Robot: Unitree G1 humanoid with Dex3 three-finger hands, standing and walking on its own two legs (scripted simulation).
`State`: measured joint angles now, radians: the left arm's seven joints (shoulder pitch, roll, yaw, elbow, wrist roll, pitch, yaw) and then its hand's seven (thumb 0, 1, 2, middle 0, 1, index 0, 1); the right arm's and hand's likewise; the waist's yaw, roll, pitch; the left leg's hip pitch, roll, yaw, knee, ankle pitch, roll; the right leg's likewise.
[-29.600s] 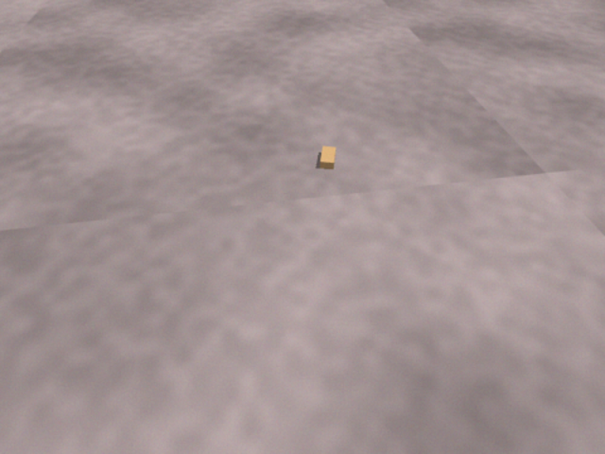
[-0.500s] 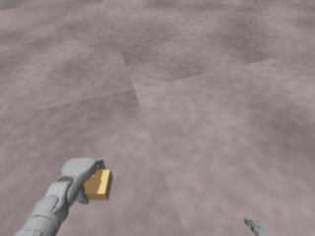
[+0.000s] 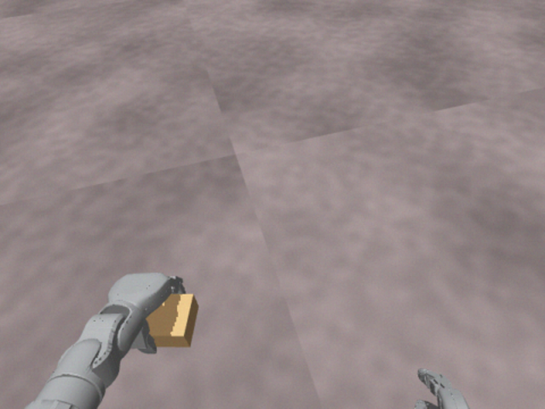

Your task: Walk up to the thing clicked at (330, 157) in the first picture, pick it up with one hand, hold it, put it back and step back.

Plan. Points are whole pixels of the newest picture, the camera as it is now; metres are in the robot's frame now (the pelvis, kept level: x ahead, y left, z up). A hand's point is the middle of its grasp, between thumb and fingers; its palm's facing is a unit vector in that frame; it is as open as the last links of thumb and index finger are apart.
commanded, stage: hold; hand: left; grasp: from above
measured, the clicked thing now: (150, 319) +0.29 +0.23 -0.07
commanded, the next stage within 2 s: crouch in 0.28 s
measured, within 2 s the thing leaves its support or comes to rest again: neither
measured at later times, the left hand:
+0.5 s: hand (149, 317) +0.29 +0.22 -0.04, palm faces -0.47 -0.03 -0.88, open 10.2 cm
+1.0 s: hand (180, 332) +0.34 +0.22 -0.23, palm faces -0.42 +0.06 -0.90, open 10.2 cm
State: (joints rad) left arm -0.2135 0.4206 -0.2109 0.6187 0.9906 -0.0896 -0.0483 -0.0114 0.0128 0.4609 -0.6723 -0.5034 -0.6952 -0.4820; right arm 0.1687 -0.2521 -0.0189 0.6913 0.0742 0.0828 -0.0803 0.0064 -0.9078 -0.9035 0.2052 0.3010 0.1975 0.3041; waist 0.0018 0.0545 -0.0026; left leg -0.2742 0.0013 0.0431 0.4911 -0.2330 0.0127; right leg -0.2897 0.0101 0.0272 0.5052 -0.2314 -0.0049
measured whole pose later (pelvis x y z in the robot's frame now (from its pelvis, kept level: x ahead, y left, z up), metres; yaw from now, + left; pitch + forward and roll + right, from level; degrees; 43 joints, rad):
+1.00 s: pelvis -0.03 +0.00 -0.12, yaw +1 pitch +23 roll -1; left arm -0.57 0.39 -0.16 1.14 1.19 -0.11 0.34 -0.01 0.00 0.46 -0.69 -0.50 -0.71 -0.48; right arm 0.24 -0.28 -0.08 0.71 -0.01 0.05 -0.02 0.00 -0.90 -0.90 0.21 0.30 0.20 0.30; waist -0.09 0.03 -0.17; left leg -1.18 0.01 0.00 1.29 -0.51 0.02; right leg -1.16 0.01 -0.02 1.26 -0.50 0.00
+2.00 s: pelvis -0.07 +0.00 -0.39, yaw -3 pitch +38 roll -6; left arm -0.95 0.61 0.03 1.42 1.27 -0.17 0.39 -0.01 -0.01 0.46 -0.71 -0.47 -0.73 -0.45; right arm 0.17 -0.24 0.00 0.74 -0.12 -0.06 0.10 0.00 -0.92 -0.90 0.21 0.30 0.20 0.30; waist -0.23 0.01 -0.11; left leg -2.19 0.02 -0.06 2.23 -0.70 0.03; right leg -2.15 0.01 -0.09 2.17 -0.68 -0.01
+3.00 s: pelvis -0.07 +0.00 -0.45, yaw -7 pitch +34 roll -9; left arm -1.02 0.77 0.07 1.56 1.32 -0.23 0.47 -0.01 0.00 0.45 -0.70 -0.48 -0.72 -0.46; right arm 0.15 -0.28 0.13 0.72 -0.17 -0.09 0.14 0.00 -0.91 -0.90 0.21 0.30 0.20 0.30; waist -0.30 -0.04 0.01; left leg -2.36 0.02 -0.12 2.47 -0.71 0.02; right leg -2.29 0.02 -0.15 2.36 -0.67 -0.01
